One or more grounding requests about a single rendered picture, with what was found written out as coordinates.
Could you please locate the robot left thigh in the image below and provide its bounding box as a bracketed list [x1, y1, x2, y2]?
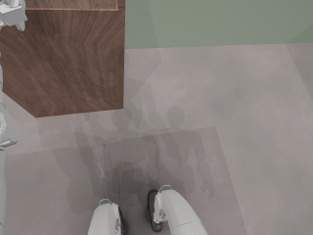
[87, 203, 121, 235]

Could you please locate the robot left hand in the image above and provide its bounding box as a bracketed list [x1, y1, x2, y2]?
[0, 0, 27, 31]

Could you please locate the robot right thigh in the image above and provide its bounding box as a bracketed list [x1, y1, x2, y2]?
[155, 189, 208, 235]

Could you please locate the robot left upper arm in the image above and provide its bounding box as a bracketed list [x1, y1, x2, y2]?
[0, 104, 20, 235]

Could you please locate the cabinet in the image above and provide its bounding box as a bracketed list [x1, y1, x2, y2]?
[0, 0, 126, 118]

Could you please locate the robot thigh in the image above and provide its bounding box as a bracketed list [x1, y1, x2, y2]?
[155, 189, 208, 235]
[87, 203, 121, 235]

